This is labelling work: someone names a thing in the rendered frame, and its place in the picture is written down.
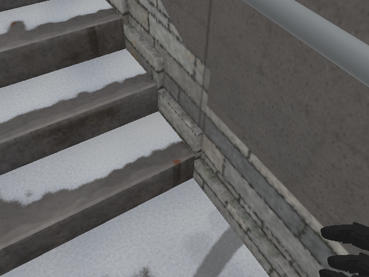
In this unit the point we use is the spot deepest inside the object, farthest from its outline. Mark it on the stairs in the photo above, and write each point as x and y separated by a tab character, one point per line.
81	137

